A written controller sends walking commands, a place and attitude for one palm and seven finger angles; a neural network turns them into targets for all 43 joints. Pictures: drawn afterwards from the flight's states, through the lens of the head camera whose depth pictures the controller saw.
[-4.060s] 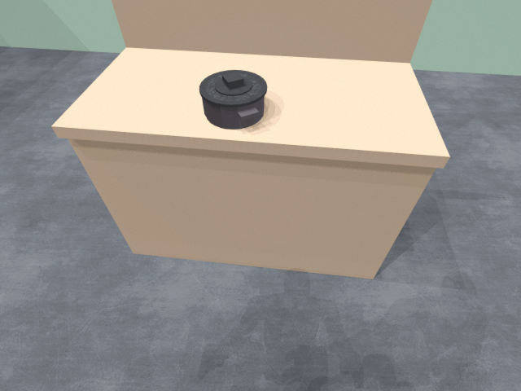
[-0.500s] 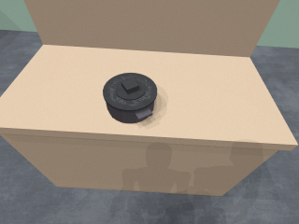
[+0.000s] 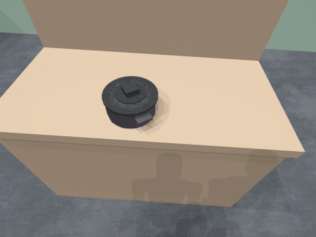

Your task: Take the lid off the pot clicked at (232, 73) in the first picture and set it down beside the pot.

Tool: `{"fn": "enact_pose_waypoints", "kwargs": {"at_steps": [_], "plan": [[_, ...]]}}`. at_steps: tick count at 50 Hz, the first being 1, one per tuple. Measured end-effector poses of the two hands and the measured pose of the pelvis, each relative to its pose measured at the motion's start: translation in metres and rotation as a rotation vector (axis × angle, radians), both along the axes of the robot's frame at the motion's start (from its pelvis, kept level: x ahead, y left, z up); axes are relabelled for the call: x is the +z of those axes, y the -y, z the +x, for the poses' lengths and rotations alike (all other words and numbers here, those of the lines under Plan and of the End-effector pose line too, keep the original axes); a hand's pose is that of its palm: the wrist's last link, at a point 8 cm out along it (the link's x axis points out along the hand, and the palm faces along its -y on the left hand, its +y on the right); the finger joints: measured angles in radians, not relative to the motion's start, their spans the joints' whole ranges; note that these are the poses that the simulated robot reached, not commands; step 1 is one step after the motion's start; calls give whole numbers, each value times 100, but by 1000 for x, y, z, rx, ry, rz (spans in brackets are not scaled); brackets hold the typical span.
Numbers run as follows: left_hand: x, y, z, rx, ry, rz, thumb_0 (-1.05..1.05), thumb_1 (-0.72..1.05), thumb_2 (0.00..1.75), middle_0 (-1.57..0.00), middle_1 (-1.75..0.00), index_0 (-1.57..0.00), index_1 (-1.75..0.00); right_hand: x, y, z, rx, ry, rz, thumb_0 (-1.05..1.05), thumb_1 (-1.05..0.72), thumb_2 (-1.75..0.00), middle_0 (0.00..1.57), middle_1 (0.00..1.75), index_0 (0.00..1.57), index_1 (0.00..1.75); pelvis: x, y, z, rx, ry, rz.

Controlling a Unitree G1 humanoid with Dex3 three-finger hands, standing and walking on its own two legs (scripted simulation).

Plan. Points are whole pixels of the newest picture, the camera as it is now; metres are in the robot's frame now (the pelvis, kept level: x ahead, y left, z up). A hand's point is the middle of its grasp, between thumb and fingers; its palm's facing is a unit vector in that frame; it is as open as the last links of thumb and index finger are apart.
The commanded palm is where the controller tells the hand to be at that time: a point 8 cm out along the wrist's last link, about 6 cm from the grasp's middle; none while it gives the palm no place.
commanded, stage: look again from close up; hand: left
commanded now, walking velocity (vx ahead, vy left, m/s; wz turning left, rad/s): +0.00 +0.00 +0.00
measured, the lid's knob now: (129, 88) +0.54 +0.14 +0.06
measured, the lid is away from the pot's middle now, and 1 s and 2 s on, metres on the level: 0.00 0.00 0.00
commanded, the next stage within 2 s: shuffle to correct the standing spot in 0.50 s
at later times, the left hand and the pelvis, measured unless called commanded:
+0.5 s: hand out of the picture -0.01 +0.15 -0.18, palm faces +0.02 -0.98 -0.17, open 7.3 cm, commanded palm none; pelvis -0.01 -0.01 +0.00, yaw +0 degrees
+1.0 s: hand out of the picture +0.00 +0.17 -0.19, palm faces +0.05 -0.99 -0.15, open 7.3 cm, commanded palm none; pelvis +0.04 +0.01 -0.01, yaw +0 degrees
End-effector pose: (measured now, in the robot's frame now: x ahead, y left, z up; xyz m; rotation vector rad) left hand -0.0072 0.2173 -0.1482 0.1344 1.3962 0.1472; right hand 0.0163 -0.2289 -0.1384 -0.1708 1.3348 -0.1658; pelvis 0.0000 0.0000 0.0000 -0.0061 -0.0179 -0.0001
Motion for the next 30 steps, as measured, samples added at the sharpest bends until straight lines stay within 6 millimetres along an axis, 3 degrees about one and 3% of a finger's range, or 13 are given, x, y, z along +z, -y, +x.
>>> {"fn": "enact_pose_waypoints", "kwargs": {"at_steps": [30], "plan": [[1, 14, -8, -2, -5, -9, 0, 91, 90, -20, -30, -20, -30, -1, 0, -30, -22, -68, 26, 1, -93, -90, 20, 30, 20, 30, 3, 11, -7, 0, -3, 0]]}}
